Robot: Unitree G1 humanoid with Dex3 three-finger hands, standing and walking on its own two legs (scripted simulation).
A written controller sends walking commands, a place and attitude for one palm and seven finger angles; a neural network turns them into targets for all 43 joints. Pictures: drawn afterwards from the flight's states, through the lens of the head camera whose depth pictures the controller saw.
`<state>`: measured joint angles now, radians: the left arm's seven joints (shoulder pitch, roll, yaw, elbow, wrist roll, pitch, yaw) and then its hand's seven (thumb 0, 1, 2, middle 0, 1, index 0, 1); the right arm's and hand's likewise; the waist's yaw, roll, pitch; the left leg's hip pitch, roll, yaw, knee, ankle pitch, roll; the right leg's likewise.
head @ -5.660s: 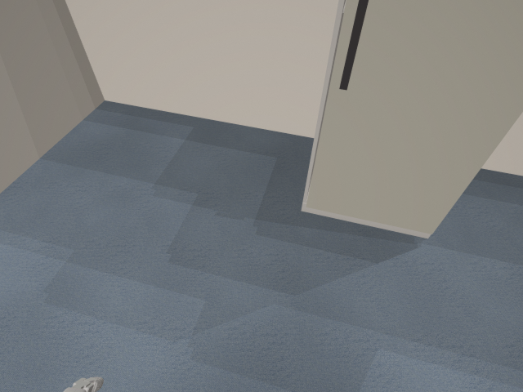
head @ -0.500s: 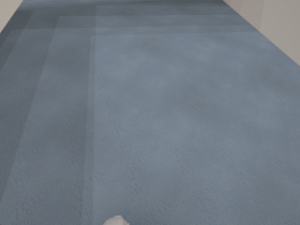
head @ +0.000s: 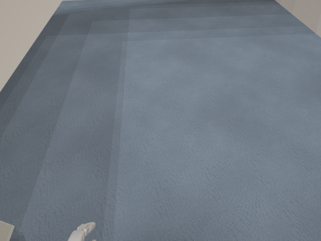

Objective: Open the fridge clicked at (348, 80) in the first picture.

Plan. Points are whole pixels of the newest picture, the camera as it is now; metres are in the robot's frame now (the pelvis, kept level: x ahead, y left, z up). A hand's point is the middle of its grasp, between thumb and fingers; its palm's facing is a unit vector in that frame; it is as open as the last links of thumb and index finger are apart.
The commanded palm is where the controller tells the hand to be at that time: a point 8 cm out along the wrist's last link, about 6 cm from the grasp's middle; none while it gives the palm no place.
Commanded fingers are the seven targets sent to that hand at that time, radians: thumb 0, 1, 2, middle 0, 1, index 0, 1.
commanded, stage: turn to face it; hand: left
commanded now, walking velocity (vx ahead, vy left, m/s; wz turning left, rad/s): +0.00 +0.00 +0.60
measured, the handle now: out of the picture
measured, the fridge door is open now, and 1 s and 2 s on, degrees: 0 0 0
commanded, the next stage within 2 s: none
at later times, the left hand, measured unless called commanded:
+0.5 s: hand out of the picture -0.06 +0.22 -0.19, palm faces +0.40 -0.88 -0.25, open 7.4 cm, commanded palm none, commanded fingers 0.00 0.90 0.90 -0.20 -0.30 -0.20 -0.30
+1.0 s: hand out of the picture -0.04 +0.20 -0.14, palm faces +0.61 -0.74 -0.27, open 7.4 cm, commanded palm none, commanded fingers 0.00 0.90 0.90 -0.20 -0.30 -0.20 -0.30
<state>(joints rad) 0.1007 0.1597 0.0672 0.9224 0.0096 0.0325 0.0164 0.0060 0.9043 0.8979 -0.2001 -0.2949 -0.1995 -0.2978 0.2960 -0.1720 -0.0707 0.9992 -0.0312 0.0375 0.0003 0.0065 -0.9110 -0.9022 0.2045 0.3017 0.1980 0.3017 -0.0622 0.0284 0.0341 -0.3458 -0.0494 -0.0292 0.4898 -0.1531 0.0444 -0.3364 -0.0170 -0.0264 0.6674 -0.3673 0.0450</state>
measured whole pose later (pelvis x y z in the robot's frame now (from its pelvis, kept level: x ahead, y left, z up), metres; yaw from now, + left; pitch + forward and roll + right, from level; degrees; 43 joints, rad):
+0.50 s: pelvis -0.01 +0.01 -0.01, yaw +21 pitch +0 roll +1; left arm 0.26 0.27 0.07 0.94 0.02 0.05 0.01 0.01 0.90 0.90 -0.20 -0.30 -0.20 -0.30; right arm 0.09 -0.26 -0.07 0.88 -0.02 0.04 0.02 0.01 -0.91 -0.90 0.20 0.30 0.19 0.30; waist 0.03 -0.06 0.10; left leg -0.32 0.03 0.10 0.63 -0.31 0.01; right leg -0.32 -0.20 -0.23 0.83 -0.49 0.06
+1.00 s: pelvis -0.01 -0.02 +0.00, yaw +39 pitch -1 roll +0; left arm 0.18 0.18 0.03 0.85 0.02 0.02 0.02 0.01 0.90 0.90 -0.20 -0.30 -0.20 -0.30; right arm 0.20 -0.26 -0.09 0.92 -0.03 0.09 0.03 0.01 -0.91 -0.90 0.20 0.30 0.20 0.30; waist -0.02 0.05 0.07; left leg -0.51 -0.01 -0.01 1.13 -0.42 -0.05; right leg -0.24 -0.09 -0.14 0.56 -0.29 0.00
